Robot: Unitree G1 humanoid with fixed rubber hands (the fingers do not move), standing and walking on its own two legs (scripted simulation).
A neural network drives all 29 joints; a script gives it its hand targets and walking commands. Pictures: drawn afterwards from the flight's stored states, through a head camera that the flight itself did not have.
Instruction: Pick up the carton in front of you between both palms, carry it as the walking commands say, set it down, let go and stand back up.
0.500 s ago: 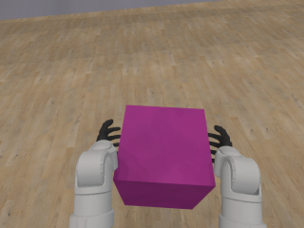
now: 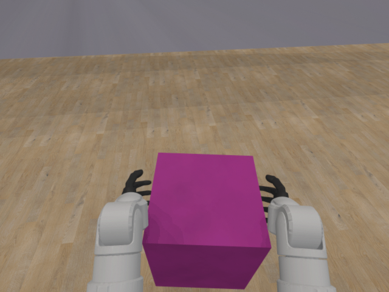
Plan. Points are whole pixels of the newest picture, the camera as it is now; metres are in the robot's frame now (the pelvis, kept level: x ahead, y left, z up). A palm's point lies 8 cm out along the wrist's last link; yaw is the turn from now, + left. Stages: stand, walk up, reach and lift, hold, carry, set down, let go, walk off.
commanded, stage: carry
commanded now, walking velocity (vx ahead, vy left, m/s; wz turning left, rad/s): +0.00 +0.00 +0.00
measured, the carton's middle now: (202, 223) +0.31 +0.00 -0.01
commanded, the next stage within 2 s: hold in 1.86 s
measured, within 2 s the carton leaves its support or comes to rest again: neither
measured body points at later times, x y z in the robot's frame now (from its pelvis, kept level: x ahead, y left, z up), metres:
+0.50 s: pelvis +0.02 -0.02 +0.01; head +0.03 -0.03 +0.46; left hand +0.33 +0.12 +0.04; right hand +0.32 -0.17 +0.03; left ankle -0.02 +0.10 -0.72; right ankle -0.08 -0.11 -0.73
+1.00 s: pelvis +0.01 -0.03 -0.01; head -0.03 -0.03 +0.44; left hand +0.32 +0.11 +0.03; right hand +0.30 -0.18 +0.02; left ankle +0.06 +0.08 -0.74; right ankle -0.08 -0.11 -0.74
